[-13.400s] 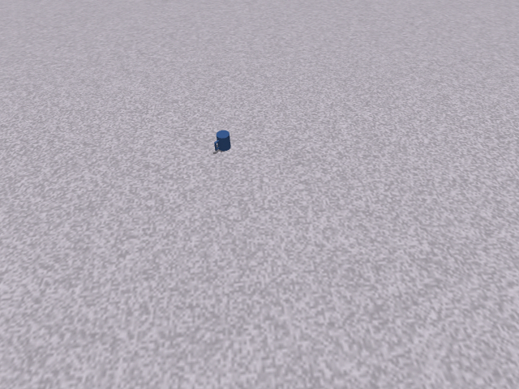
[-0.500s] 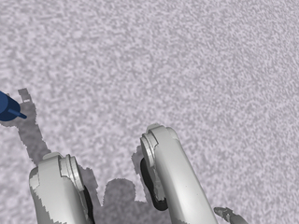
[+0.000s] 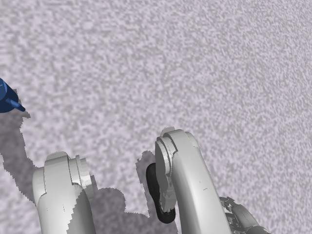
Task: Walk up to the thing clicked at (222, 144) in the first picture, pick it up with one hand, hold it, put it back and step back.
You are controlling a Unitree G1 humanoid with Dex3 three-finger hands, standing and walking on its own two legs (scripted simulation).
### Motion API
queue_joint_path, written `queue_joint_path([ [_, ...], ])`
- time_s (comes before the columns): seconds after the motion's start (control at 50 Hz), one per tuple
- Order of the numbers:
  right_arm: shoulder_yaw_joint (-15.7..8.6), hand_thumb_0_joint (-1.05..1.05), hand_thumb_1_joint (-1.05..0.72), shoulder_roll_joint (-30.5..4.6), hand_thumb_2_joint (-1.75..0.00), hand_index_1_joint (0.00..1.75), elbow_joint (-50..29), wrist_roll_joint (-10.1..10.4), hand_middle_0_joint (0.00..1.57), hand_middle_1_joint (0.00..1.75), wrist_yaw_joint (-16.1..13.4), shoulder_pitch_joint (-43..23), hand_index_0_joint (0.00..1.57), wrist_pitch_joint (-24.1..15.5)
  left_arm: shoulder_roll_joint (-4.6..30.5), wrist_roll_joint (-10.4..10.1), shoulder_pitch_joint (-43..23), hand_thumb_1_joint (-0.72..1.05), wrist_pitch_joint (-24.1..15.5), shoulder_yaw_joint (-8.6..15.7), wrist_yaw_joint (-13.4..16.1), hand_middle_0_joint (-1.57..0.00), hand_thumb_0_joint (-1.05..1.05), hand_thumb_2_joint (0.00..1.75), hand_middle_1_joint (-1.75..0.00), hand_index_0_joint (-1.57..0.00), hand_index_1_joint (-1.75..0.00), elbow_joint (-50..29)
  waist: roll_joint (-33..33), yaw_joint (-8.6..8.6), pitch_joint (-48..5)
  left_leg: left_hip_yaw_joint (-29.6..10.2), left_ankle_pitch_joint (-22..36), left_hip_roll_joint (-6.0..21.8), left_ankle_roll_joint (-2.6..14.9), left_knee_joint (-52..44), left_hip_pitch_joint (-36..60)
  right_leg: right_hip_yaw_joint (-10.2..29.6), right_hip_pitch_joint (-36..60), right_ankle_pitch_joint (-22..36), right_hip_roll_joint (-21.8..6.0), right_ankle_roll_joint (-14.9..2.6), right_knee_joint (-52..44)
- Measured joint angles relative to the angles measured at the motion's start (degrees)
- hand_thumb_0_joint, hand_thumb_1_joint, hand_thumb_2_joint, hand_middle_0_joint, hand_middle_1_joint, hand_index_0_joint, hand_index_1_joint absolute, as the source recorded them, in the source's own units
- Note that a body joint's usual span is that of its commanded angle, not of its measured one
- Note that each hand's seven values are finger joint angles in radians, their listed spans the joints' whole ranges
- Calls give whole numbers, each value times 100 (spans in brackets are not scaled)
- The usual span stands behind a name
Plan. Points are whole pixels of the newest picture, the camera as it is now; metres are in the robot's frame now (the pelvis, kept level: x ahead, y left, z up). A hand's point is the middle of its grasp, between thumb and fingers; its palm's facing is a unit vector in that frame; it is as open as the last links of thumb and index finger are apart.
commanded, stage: rest palm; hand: left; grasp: from above
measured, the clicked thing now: (2, 98) +0.48 +0.32 -0.27
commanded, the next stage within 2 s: close in 1.08 s
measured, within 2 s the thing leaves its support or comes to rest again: neither
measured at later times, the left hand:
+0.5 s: hand out of the picture +0.47 +0.32 -0.22, palm faces -0.48 -0.13 -0.87, open 13.4 cm
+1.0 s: hand out of the picture +0.47 +0.32 -0.24, palm faces -0.46 -0.13 -0.88, open 12.7 cm
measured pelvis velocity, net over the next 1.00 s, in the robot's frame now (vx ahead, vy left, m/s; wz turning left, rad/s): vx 0.00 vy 0.00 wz -0.06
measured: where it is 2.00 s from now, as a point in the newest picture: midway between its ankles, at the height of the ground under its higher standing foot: (125, 217)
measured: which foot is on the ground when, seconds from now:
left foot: down 0.00-1.00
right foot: down 0.00-1.00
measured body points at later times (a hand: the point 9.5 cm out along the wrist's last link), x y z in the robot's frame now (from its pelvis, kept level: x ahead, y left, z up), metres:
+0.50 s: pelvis +0.01 +0.00 +0.00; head +0.28 +0.10 +0.34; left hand +0.49 +0.33 -0.17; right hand +0.03 -0.27 -0.07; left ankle +0.07 +0.12 -0.28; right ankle +0.11 -0.14 -0.28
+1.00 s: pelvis +0.00 +0.00 -0.01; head +0.28 +0.12 +0.33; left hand +0.49 +0.33 -0.18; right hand +0.05 -0.26 -0.07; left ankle +0.07 +0.12 -0.28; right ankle +0.11 -0.14 -0.28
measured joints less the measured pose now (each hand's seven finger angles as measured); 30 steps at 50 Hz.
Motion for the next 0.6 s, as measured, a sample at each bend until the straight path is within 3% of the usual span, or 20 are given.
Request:
queue_joint_path([
  [0.22,264,0,-90,29,-89,30,-248,22,20,30,86,296,20,-122,164,-210,-85,-44,419,184,-170,-9,0,98,-109,-11,-106,116,73,-312,191,-45,-122,32,13,80,-44,-37,-41,-63,29,9,26],
  [0.4,429,0,-90,-85,-89,30,-204,-4,20,30,146,497,20,-129,371,-386,181,-45,197,317,-281,-11,0,100,-107,-12,-105,-56,37,-313,432,-156,-187,64,-40,117,39,-114,13,-54,74,96,11],
  [0.6,512,0,-90,-200,-89,30,-186,-138,20,30,165,359,20,-214,599,-236,119,-43,-90,281,-6,-14,0,106,-107,-14,-106,161,-107,-314,522,-276,-215,67,-80,219,70,-204,49,-32,107,95,48],
])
